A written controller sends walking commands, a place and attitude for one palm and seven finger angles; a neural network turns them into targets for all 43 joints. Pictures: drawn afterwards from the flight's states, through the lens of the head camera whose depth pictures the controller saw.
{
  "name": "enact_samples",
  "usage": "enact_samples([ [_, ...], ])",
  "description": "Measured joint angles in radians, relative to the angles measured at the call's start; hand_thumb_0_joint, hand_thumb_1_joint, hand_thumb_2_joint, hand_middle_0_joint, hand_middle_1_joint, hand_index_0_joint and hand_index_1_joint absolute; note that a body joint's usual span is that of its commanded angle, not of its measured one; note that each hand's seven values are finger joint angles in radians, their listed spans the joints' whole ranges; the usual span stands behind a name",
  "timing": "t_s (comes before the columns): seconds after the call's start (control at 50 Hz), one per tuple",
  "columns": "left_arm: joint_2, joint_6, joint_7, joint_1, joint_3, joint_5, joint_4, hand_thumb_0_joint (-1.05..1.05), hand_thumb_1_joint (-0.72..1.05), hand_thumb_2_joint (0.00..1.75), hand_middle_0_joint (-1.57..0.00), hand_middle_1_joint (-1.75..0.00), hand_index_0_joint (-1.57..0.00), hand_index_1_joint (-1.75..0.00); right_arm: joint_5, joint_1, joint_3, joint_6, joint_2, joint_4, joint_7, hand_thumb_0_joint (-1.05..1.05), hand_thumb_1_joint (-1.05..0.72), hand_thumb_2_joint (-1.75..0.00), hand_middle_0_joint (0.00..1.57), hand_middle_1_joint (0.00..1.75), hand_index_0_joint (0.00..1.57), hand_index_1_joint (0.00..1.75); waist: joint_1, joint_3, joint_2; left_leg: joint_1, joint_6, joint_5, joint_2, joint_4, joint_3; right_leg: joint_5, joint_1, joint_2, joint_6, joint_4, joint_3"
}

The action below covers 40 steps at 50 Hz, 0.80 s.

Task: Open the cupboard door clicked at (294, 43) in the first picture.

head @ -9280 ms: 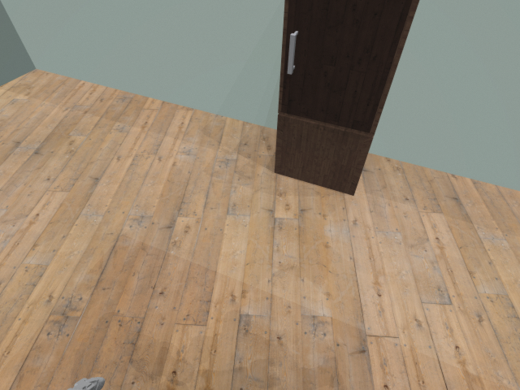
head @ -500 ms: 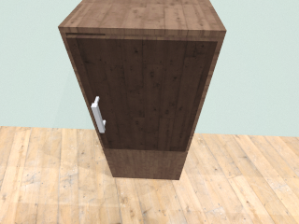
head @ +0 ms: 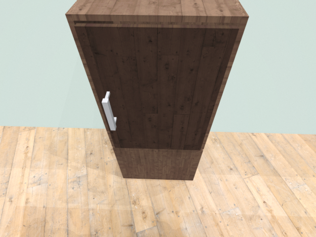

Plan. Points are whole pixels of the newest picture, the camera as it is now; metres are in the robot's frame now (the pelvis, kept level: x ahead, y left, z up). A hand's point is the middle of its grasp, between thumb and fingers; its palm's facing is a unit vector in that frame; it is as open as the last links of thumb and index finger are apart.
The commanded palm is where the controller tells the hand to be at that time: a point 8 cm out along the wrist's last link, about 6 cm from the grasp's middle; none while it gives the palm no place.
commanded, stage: come to a stop and stand still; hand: left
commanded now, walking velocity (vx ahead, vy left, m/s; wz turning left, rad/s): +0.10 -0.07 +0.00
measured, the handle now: (110, 111) +0.52 +0.21 -0.04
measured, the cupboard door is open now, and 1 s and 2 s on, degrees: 0 0 0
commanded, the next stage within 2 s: look again from close up in 1.52 s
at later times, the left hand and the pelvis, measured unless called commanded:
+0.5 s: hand out of the picture -0.03 +0.19 -0.17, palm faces +0.02 -0.98 -0.18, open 7.3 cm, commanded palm none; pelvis -0.03 +0.01 +0.00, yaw -2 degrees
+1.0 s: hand out of the picture -0.04 +0.19 -0.17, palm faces +0.02 -0.99 -0.15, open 7.3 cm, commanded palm none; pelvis -0.03 +0.04 +0.01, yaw -2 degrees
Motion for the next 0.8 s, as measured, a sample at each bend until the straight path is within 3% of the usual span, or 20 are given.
enact_samples([
  [0.12, 0.016, 0.017, -0.006, 0.037, 0.000, 0.004, -0.030, 0.01, 0.91, 0.90, -0.20, -0.30, -0.21, -0.29, -0.005, 0.033, 0.004, -0.014, 0.012, -0.035, 0.009, 0.01, -0.91, -0.90, 0.20, 0.29, 0.20, 0.30, -0.004, -0.069, -0.014, 0.001, 0.028, -0.006, -0.011, 0.026, 0.014, 0.009, 0.009, -0.011, 0.023, 0.000, 0.015],
  [0.24, 0.013, 0.030, -0.021, 0.065, 0.005, 0.014, -0.044, 0.01, 0.91, 0.90, -0.20, -0.30, -0.20, -0.29, -0.011, 0.054, 0.012, -0.010, 0.025, -0.048, 0.004, 0.01, -0.91, -0.90, 0.20, 0.29, 0.20, 0.30, -0.001, -0.105, -0.014, -0.001, 0.045, 0.026, -0.002, -0.013, 0.031, -0.048, -0.008, 0.002, 0.006, 0.006, 0.019],
  [0.34, 0.000, 0.044, -0.040, 0.104, 0.014, 0.013, -0.043, 0.01, 0.91, 0.90, -0.20, -0.30, -0.20, -0.29, -0.014, 0.069, 0.007, -0.005, 0.022, -0.045, -0.004, 0.01, -0.90, -0.90, 0.21, 0.30, 0.21, 0.30, -0.006, -0.100, -0.013, -0.006, 0.043, 0.049, 0.006, -0.041, 0.055, -0.075, -0.007, 0.019, -0.001, 0.004, -0.002],
  [0.42, -0.025, 0.035, -0.039, 0.127, 0.012, 0.011, -0.031, 0.01, 0.91, 0.90, -0.20, -0.30, -0.20, -0.29, -0.007, 0.091, -0.001, 0.003, 0.007, -0.014, -0.010, 0.01, -0.90, -0.90, 0.21, 0.30, 0.21, 0.30, -0.009, -0.083, 0.010, -0.017, 0.028, 0.029, 0.025, -0.010, 0.042, 0.078, 0.030, 0.040, -0.012, -0.085, -0.021],
  [0.5, -0.041, 0.014, -0.022, 0.162, 0.007, 0.002, -0.017, 0.01, 0.91, 0.90, -0.20, -0.30, -0.20, -0.29, 0.000, 0.121, 0.002, 0.012, 0.012, 0.028, -0.005, 0.01, -0.91, -0.90, 0.20, 0.29, 0.20, 0.30, -0.002, -0.095, 0.006, -0.043, 0.015, -0.057, 0.041, 0.052, 0.024, 0.070, 0.044, 0.053, -0.027, -0.114, -0.041],
  [0.56, -0.054, 0.008, -0.016, 0.169, 0.000, -0.004, 0.007, 0.01, 0.91, 0.90, -0.20, -0.30, -0.20, -0.29, 0.003, 0.135, 0.005, 0.001, 0.025, 0.052, -0.005, 0.01, -0.91, -0.90, 0.20, 0.29, 0.20, 0.30, -0.008, -0.094, 0.003, -0.024, 0.009, 0.024, 0.055, 0.006, 0.012, 0.070, 0.045, 0.063, -0.025, -0.117, -0.055],
  [0.64, -0.065, 0.002, -0.013, 0.159, -0.010, -0.007, 0.042, 0.01, 0.91, 0.90, -0.20, -0.30, -0.20, -0.29, 0.006, 0.140, 0.019, -0.012, 0.063, 0.084, -0.006, 0.01, -0.91, -0.90, 0.20, 0.29, 0.20, 0.30, -0.006, -0.082, -0.030, 0.000, 0.013, 0.035, 0.039, -0.027, 0.024, 0.073, 0.056, 0.048, -0.015, -0.128, -0.044],
  [0.8, -0.092, -0.022, -0.002, 0.130, -0.022, -0.008, 0.068, 0.01, 0.91, 0.90, -0.20, -0.30, -0.20, -0.29, 0.018, 0.124, 0.036, -0.034, 0.116, 0.124, -0.005, 0.01, -0.91, -0.90, 0.20, 0.29, 0.20, 0.30, -0.001, -0.062, -0.024, 0.031, 0.030, 0.066, 0.015, -0.092, 0.034, 0.102, 0.079, 0.027, 0.003, -0.176, -0.035],
])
